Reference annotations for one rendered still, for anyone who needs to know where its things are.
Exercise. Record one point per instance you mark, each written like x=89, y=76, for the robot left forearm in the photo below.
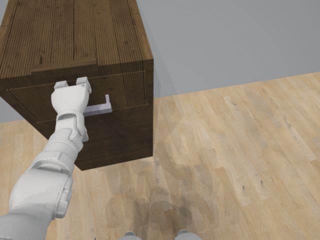
x=62, y=148

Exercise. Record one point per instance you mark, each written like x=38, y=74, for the left robot hand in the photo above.
x=73, y=98

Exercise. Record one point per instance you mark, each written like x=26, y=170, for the drawer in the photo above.
x=124, y=90

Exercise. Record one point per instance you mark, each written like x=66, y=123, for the cabinet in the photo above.
x=35, y=32

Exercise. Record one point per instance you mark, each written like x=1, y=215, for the left robot shin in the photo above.
x=129, y=233

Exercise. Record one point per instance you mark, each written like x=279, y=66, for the handle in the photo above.
x=98, y=109
x=55, y=69

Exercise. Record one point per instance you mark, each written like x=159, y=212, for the robot shin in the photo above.
x=129, y=233
x=182, y=231

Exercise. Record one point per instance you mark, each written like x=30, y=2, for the right robot shin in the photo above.
x=182, y=231

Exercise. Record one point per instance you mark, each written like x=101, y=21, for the left robot upper arm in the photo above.
x=41, y=197

